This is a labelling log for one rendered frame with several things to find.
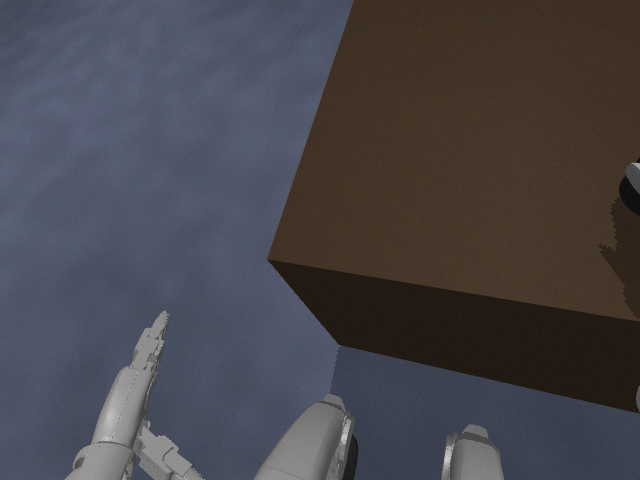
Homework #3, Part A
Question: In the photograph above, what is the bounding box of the bottle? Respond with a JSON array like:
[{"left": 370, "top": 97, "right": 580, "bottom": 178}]
[{"left": 619, "top": 158, "right": 640, "bottom": 216}]

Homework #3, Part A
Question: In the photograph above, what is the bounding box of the left robot hand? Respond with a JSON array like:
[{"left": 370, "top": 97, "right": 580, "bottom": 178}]
[{"left": 91, "top": 311, "right": 205, "bottom": 480}]

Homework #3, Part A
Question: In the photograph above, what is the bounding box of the left robot foot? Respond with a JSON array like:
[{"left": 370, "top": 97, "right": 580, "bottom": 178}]
[{"left": 342, "top": 435, "right": 358, "bottom": 480}]

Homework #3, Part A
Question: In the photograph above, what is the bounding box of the left robot arm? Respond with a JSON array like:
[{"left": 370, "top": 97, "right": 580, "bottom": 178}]
[{"left": 65, "top": 442, "right": 136, "bottom": 480}]

